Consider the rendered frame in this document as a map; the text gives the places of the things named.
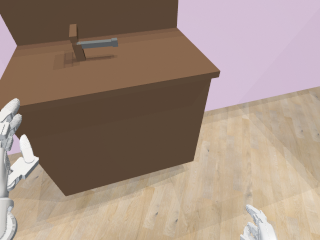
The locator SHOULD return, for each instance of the left robot hand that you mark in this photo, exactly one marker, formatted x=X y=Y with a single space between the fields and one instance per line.
x=9 y=123

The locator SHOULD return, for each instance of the tap lever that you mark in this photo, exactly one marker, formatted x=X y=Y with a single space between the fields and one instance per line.
x=99 y=43

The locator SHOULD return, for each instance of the counter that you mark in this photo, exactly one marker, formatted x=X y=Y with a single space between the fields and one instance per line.
x=98 y=116

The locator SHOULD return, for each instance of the robot left forearm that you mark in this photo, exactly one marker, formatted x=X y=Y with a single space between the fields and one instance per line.
x=8 y=223

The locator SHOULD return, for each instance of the right robot hand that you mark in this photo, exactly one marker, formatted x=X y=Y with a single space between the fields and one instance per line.
x=263 y=230

